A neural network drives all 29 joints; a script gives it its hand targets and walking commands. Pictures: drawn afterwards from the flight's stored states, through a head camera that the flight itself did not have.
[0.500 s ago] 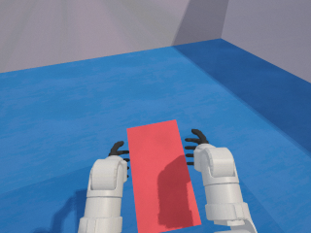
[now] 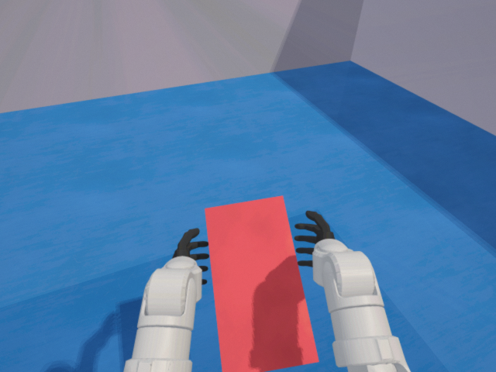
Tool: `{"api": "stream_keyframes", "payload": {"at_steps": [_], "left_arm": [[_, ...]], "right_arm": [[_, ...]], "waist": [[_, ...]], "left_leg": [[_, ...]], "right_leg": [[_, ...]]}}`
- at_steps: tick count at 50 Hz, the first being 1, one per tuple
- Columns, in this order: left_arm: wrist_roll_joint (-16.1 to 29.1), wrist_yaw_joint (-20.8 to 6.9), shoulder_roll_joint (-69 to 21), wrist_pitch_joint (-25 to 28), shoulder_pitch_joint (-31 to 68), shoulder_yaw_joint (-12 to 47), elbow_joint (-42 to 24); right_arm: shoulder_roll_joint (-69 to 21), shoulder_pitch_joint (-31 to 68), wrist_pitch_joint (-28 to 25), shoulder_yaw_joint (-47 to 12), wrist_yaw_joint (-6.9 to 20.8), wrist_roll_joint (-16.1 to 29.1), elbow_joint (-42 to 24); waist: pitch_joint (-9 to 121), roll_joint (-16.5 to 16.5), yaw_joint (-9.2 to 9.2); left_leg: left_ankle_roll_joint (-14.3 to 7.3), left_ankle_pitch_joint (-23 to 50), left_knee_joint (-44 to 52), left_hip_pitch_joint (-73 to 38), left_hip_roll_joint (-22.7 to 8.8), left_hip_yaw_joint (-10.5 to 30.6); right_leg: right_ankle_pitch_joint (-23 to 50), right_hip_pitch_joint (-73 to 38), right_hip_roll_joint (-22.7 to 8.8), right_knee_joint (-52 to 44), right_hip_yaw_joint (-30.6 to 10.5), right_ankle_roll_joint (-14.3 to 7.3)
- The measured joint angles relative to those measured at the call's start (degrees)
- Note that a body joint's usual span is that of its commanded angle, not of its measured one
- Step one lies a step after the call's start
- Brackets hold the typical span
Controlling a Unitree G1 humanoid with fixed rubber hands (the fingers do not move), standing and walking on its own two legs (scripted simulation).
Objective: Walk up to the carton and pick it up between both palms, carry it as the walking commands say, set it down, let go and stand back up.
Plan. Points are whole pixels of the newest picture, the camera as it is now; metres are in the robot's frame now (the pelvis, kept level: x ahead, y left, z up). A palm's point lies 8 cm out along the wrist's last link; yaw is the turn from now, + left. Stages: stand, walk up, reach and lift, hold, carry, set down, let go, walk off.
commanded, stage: carry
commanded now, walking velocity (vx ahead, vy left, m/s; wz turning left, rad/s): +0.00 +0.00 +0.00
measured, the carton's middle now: (257, 282) +0.33 +0.00 -0.04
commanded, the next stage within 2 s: none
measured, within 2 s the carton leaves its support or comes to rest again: neither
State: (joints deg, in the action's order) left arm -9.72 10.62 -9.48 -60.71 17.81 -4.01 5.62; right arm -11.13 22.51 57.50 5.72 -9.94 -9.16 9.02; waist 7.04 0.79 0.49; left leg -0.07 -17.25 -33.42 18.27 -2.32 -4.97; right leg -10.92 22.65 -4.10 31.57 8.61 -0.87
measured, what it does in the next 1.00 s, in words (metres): steps to the right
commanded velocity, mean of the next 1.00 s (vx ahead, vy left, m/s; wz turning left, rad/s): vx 0.00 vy -0.14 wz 0.00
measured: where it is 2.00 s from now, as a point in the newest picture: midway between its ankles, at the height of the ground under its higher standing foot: outside the picture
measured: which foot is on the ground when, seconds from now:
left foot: down 0.00-1.00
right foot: down 0.00-0.80, up 0.82-1.00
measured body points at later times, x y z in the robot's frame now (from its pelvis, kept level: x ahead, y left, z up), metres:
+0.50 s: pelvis +0.00 -0.02 +0.00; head -0.02 +0.00 +0.44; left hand +0.30 +0.11 +0.07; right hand +0.31 -0.13 +0.09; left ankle +0.00 +0.12 -0.73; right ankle +0.06 -0.11 -0.73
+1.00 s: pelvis -0.03 -0.09 +0.00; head +0.00 -0.09 +0.45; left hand +0.28 +0.03 +0.06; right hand +0.31 -0.19 +0.08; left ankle -0.01 +0.07 -0.73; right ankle +0.01 -0.22 -0.72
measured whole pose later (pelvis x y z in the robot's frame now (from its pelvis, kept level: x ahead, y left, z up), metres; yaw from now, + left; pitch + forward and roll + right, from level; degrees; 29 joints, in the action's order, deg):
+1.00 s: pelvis -0.03 -0.09 +0.00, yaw -1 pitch +5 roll -2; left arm -7.5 18.7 -11.9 -74.7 24.5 -5.1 -4.8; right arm -14.2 30.4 69.4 7.5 -17.8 -9.3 0.1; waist 1.4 -1.4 -1.8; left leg 4.8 -13.9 -32.9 23.2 -10.2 -3.2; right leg -20.1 26.9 -0.4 37.0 5.4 1.3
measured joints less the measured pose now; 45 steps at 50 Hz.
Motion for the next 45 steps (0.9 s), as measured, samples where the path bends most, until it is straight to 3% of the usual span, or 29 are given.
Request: {"api": "stream_keyframes", "payload": {"at_steps": [16, 24, 29, 32, 37, 39, 40, 45], "left_arm": [[0.26, -0.12, 0.35, 3.22, -1.32, 0.31, 2.13], [3.17, 3.01, 0.49, -4.86, -1.65, 2.55, -10.12], [2.44, 4.17, -0.13, -9.61, 0.51, 2.14, -10.09], [2.82, 5.20, -0.48, -11.82, 1.66, 2.28, -9.61], [1.79, 5.65, -1.53, -13.04, 4.65, 1.90, -6.27], [0.90, 4.94, -1.75, -13.09, 5.12, 1.01, -5.68], [0.58, 4.81, -1.78, -13.20, 5.24, 0.42, -5.72], [0.77, 4.93, -1.54, -13.57, 4.68, -0.86, -6.61]], "right_arm": [[0.58, -1.58, -2.57, -0.94, 0.13, 0.63, 1.45], [0.89, -2.41, 5.75, -3.41, -2.68, 3.47, -11.73], [0.00, 0.05, 10.55, -2.43, -3.06, 2.09, -11.98], [-0.46, 1.22, 12.44, -1.73, -5.23, 2.13, -11.65], [-1.65, 4.29, 12.69, 0.83, -10.34, 2.51, -8.71], [-2.06, 5.39, 12.41, 1.72, -10.68, 2.61, -7.24], [-2.24, 5.73, 12.09, 1.78, -10.89, 2.85, -6.49], [-2.63, 6.73, 11.78, 0.59, -9.91, 1.36, -4.49]], "waist": [[-0.28, -0.20, 0.07], [-1.38, 0.01, -0.42], [-1.22, -0.13, -0.34], [-1.53, -0.49, -0.21], [-1.88, -0.28, 0.73], [-1.77, -0.07, 1.21], [-1.98, 1.07, 1.09], [-3.52, -0.46, 0.26]], "left_leg": [[0.51, -0.33, 0.30, -1.18, -0.57, 0.07], [1.41, -1.60, -2.91, 1.22, -2.32, 0.30], [2.43, -2.51, -5.34, 2.31, -3.92, 0.80], [3.19, -2.62, -6.23, 2.73, -5.04, 1.67], [-1.45, -10.18, -12.15, 5.84, -3.78, 1.85], [-2.74, -6.80, -8.17, 4.68, -2.91, 0.42], [-2.08, -2.81, -6.00, 4.08, -2.34, 0.05], [2.01, 0.63, -1.96, 3.75, -4.79, 0.73]], "right_leg": [[-0.55, -1.16, 0.43, -0.15, 0.28, -0.34], [-1.11, 0.75, 1.78, 1.65, 0.60, -1.26], [-1.86, 1.57, 3.04, 3.41, 1.13, -2.47], [-1.87, 1.37, 4.05, 3.42, 2.01, -3.55], [-1.03, 2.33, 4.34, 2.70, 3.61, -4.99], [-0.57, 3.10, 4.48, 2.48, 4.12, -5.24], [-0.56, 3.54, 4.07, 2.88, 3.76, -5.24], [-13.83, 8.25, 5.12, 16.95, -0.73, 0.80]]}}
